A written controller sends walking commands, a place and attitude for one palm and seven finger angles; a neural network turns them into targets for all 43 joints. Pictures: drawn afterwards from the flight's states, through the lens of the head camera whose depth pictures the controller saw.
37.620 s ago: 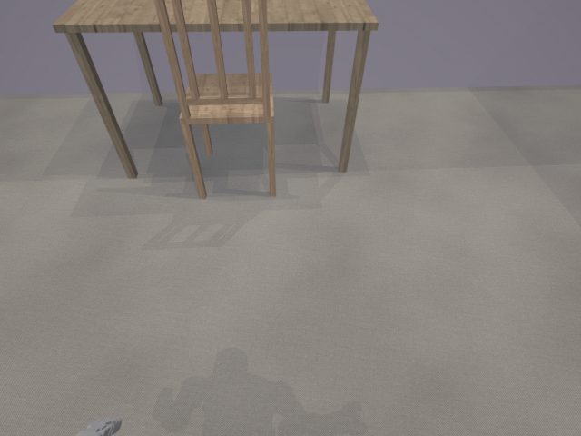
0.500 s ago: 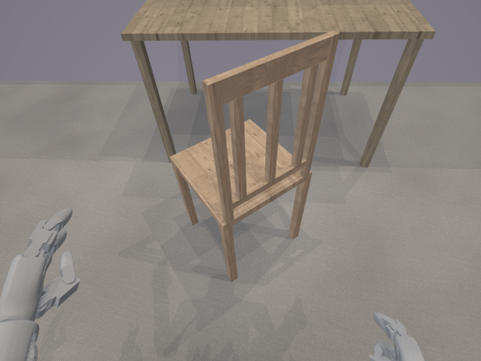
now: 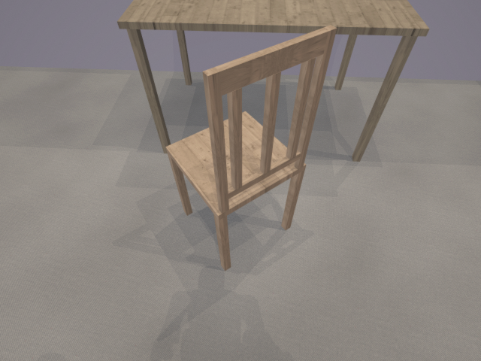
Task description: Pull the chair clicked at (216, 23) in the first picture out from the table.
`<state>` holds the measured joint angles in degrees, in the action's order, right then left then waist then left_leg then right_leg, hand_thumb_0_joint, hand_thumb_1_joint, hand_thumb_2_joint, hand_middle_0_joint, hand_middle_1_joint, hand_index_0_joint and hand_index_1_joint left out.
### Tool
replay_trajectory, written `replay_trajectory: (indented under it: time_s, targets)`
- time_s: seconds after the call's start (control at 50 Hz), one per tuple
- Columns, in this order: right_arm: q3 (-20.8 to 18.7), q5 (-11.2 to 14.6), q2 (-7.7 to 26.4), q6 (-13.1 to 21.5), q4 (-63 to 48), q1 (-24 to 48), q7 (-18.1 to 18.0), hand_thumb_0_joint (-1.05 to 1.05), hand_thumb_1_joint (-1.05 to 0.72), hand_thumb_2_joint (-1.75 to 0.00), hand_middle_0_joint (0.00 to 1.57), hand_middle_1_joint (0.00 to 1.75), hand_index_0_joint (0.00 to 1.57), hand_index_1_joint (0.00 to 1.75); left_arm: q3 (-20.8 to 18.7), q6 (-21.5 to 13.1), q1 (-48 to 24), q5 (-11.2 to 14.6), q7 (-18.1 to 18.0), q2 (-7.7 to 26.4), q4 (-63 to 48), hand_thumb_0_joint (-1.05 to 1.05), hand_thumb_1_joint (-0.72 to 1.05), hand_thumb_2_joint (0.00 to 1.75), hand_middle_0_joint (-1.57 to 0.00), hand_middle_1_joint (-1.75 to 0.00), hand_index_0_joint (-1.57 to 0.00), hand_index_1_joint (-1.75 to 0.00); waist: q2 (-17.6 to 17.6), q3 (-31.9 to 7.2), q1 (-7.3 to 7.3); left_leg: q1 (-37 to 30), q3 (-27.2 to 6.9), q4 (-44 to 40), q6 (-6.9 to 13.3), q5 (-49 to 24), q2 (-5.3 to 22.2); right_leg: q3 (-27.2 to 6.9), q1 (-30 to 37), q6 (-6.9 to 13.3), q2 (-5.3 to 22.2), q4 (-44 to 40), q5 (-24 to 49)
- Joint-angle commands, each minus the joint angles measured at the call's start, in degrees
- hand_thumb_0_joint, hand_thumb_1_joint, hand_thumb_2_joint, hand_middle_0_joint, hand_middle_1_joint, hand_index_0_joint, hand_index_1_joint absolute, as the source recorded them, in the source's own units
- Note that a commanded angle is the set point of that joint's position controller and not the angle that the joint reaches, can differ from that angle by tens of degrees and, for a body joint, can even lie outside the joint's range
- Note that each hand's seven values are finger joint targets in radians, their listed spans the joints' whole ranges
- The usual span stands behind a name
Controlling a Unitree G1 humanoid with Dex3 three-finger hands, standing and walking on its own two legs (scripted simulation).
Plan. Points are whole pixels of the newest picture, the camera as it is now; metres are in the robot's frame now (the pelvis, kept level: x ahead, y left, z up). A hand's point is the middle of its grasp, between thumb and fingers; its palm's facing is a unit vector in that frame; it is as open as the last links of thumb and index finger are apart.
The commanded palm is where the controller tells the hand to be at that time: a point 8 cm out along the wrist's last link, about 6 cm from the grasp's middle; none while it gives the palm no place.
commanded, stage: let the arm hang, fingers relaxed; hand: left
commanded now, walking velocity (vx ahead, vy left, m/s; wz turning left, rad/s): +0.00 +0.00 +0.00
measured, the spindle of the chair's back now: (268, 129) +0.69 -0.04 -0.06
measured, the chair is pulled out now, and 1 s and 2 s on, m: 0.45 0.45 0.45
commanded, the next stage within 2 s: look to check the result in 0.52 s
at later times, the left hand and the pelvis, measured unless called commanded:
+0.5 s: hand out of the picture +0.03 +0.17 -0.17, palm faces +0.01 -0.98 -0.21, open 7.3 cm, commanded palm none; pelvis +0.01 -0.01 +0.00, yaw +0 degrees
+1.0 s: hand out of the picture +0.03 +0.16 -0.17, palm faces +0.02 -0.98 -0.20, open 7.3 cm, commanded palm none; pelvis +0.02 -0.01 +0.00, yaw +0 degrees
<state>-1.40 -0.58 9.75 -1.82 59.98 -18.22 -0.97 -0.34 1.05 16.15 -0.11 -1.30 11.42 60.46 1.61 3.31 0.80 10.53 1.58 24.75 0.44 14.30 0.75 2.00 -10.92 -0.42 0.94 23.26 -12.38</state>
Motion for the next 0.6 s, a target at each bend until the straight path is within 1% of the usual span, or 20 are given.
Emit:
replay_trajectory:
  time_s: [0.0,0.04,0.06,0.1,0.12,0.14,0.16,0.24,0.26,0.28,0.32,0.36,0.38,0.44,0.46,0.48,0.52,0.54,0.56,0.58]
  targets:
    - [-1.0,-0.2,5.5,1.6,-0.9,-3.2,-0.6,0.0,-0.9,-0.9,0.2,0.3,0.2,0.3,-0.4,-1.7,-0.5,0.0,-0.7,4.5,-1.7,0.0,0.9,0.9,-0.2,-0.3,-0.2,-0.3,-4.2,-1.4,-0.02,-0.8,-5.1,-5.4,2.1,-6.7,4.5,-5.3,0.2,2.2,4.1,-5.5,2.3]
    - [-0.8,-0.1,5.3,1.8,0.1,-3.4,-0.8,0.0,-0.9,-0.9,0.2,0.3,0.2,0.3,-0.2,-1.7,-0.3,0.1,-0.8,4.1,-0.8,0.0,0.9,0.9,-0.2,-0.3,-0.2,-0.3,-2.9,-1.4,-0.01,-1.7,-5.0,-5.6,2.0,-8.7,4.8,-5.1,0.3,2.0,4.1,-5.1,4.1]
    - [-0.8,-0.1,5.3,1.7,0.4,-3.5,-0.8,0.0,-0.9,-0.9,0.2,0.3,0.2,0.3,-0.2,-1.7,0.0,0.1,-0.9,4.5,-0.3,0.0,0.9,0.9,-0.2,-0.3,-0.2,-0.3,-2.6,-1.6,-0.23,-1.8,-4.8,-5.3,2.0,-8.9,4.8,-4.9,0.6,2.0,4.1,-5.3,4.1]
    - [-0.6,-0.1,4.7,1.8,1.4,-3.7,-0.9,0.0,-0.9,-0.9,0.2,0.3,0.2,0.3,-0.2,-1.7,-0.2,0.1,-1.0,4.1,0.2,0.0,0.9,0.9,-0.2,-0.3,-0.2,-0.3,-2.2,-0.6,-0.18,-1.5,-4.6,-5.8,1.9,-9.7,4.9,-4.9,0.7,2.0,4.2,-5.1,5.0]
    - [-0.7,-0.2,4.6,1.9,1.6,-3.6,-1.0,0.0,-0.9,-0.9,0.2,0.3,0.2,0.3,-0.2,-1.7,0.1,0.1,-1.0,3.8,0.5,0.0,0.9,0.9,-0.2,-0.3,-0.2,-0.3,-2.3,-0.9,-0.22,-2.1,-4.5,-5.6,1.8,-10.8,4.9,-5.0,0.8,2.0,4.2,-5.0,6.1]
    - [-0.6,-0.1,4.6,1.9,2.0,-3.7,-1.0,0.0,-0.9,-0.9,0.2,0.3,0.2,0.3,-0.2,-1.7,0.0,0.1,-1.0,3.5,0.8,0.0,0.9,0.9,-0.2,-0.3,-0.2,-0.3,-1.4,-0.7,-0.15,-2.2,-4.4,-5.7,1.8,-11.3,5.0,-5.0,0.9,2.0,4.3,-4.9,6.5]
    - [-0.6,-0.1,4.4,1.9,2.2,-3.6,-1.0,0.0,-0.9,-0.9,0.2,0.3,0.2,0.3,-0.3,-1.7,0.1,0.1,-1.1,3.9,1.0,0.0,0.9,0.9,-0.2,-0.3,-0.2,-0.3,-1.8,-0.3,-0.35,-2.1,-4.6,-5.6,1.8,-11.0,5.0,-4.7,0.7,2.0,4.2,-5.0,5.8]
    - [-0.6,-0.1,3.7,1.9,3.1,-3.7,-1.2,0.0,-0.9,-0.9,0.2,0.3,0.2,0.3,-0.3,-1.8,0.0,0.1,-1.2,3.0,1.6,0.0,0.9,0.9,-0.2,-0.3,-0.2,-0.3,-1.1,0.2,-0.25,-2.1,-4.1,-5.8,1.5,-11.5,4.9,-4.9,1.2,1.9,4.3,-5.2,6.9]
    - [-0.7,-0.1,3.4,1.8,3.3,-3.6,-1.2,0.0,-0.9,-0.9,0.2,0.3,0.2,0.3,-0.3,-1.7,0.2,0.0,-1.3,3.1,1.8,0.0,0.9,0.9,-0.2,-0.3,-0.2,-0.3,-1.3,1.1,-0.38,-1.6,-4.1,-5.7,1.5,-10.6,4.9,-4.9,0.7,1.9,4.2,-5.5,5.7]
    - [-0.6,-0.2,3.3,1.7,3.4,-3.4,-1.2,0.0,-0.9,-0.9,0.2,0.3,0.2,0.3,-0.4,-1.7,0.1,0.1,-1.3,2.7,1.9,0.0,0.9,0.9,-0.2,-0.3,-0.2,-0.3,-0.6,1.7,-0.22,-1.4,-4.1,-5.9,1.5,-10.0,4.8,-5.2,0.4,1.9,4.2,-5.7,5.2]
    - [-0.6,-0.2,3.2,1.7,3.5,-3.4,-1.2,0.0,-0.9,-0.9,0.2,0.3,0.2,0.3,-0.3,-1.7,0.0,0.1,-1.2,2.6,2.0,0.0,0.9,0.9,-0.2,-0.3,-0.2,-0.3,0.4,1.4,-0.22,-1.5,-4.0,-5.9,1.4,-9.7,4.8,-5.4,0.4,2.0,4.1,-5.8,5.0]
    - [-0.7,-0.1,3.1,1.7,3.7,-3.8,-1.2,0.0,-0.9,-0.9,0.2,0.3,0.2,0.3,-0.5,-1.7,-0.1,0.1,-1.2,3.0,1.9,0.0,0.9,0.9,-0.2,-0.3,-0.2,-0.3,-0.3,1.0,-0.23,-1.4,-4.1,-5.9,1.4,-9.7,4.9,-5.0,1.0,1.9,4.1,-5.8,4.8]
    - [-0.7,-0.2,3.1,1.7,3.8,-3.5,-1.2,0.0,-0.9,-0.9,0.2,0.3,0.2,0.3,-0.4,-1.7,-0.2,0.1,-1.2,2.7,2.0,0.0,0.9,0.9,-0.2,-0.3,-0.2,-0.3,-0.9,1.5,-0.18,-1.3,-4.2,-6.1,1.4,-9.3,4.9,-5.1,0.5,1.9,4.0,-5.8,4.4]
    - [-0.7,-0.2,3.1,1.9,3.9,-3.8,-1.3,0.0,-0.9,-0.9,0.2,0.3,0.2,0.3,-0.5,-1.8,-0.2,0.1,-1.2,2.5,2.0,0.0,0.9,0.9,-0.2,-0.3,-0.2,-0.3,-1.0,-0.1,-0.04,-2.4,-4.2,-5.9,1.4,-11.5,5.0,-5.2,1.6,1.9,4.1,-5.5,6.7]
    - [-0.8,-0.1,3.2,1.9,3.9,-3.9,-1.3,0.0,-0.9,-0.9,0.2,0.3,0.2,0.3,-0.5,-1.8,-0.3,0.1,-1.3,2.8,1.9,0.0,0.9,0.9,-0.2,-0.3,-0.2,-0.3,-2.0,0.3,-0.13,-2.2,-4.2,-5.7,1.4,-11.0,5.0,-4.7,1.5,1.8,4.1,-5.5,6.1]
    - [-0.7,-0.2,3.2,1.9,4.0,-3.7,-1.3,0.0,-0.9,-0.9,0.2,0.3,0.2,0.3,-0.5,-1.8,-0.2,0.1,-1.2,2.4,2.0,0.0,0.9,0.9,-0.2,-0.3,-0.2,-0.3,-1.2,0.3,-0.12,-2.4,-4.0,-5.9,1.5,-11.5,5.0,-4.9,1.4,1.9,4.3,-5.5,6.7]
    - [-0.7,-0.2,3.1,2.0,4.1,-3.7,-1.4,0.0,-0.9,-0.9,0.2,0.3,0.2,0.3,-0.5,-1.8,-0.1,0.1,-1.2,2.3,2.2,0.0,0.9,0.9,-0.2,-0.3,-0.2,-0.3,-1.5,0.6,-0.16,-2.8,-4.0,-5.8,1.4,-12.7,5.1,-4.7,1.4,1.8,4.2,-5.3,7.9]
    - [-0.7,-0.2,3.0,2.1,4.2,-4.1,-1.4,0.0,-0.9,-0.9,0.2,0.3,0.2,0.3,-0.6,-1.9,0.2,0.1,-1.3,2.2,2.2,0.0,0.9,0.9,-0.2,-0.3,-0.2,-0.3,-1.7,-0.4,-0.02,-3.3,-3.9,-5.8,1.4,-13.5,5.2,-4.8,2.0,1.9,4.3,-5.2,8.9]
    - [-0.7,-0.1,3.0,2.0,4.2,-3.7,-1.4,0.0,-0.9,-0.9,0.2,0.3,0.2,0.3,-0.5,-1.8,0.3,0.1,-1.3,2.4,2.3,0.0,0.9,0.9,-0.2,-0.3,-0.2,-0.3,-1.2,0.2,-0.22,-3.2,-3.9,-5.5,1.4,-12.8,5.2,-4.7,1.5,1.8,4.2,-5.3,8.0]
    - [-0.7,-0.2,3.0,2.0,4.3,-4.0,-1.5,0.0,-0.9,-0.9,0.2,0.3,0.2,0.3,-0.6,-1.8,0.2,0.1,-1.3,2.2,2.3,0.0,0.9,0.9,-0.2,-0.3,-0.2,-0.3,-1.4,0.3,0.0,-3.1,-3.9,-5.7,1.4,-12.9,5.2,-4.9,1.6,1.9,4.2,-5.3,8.1]
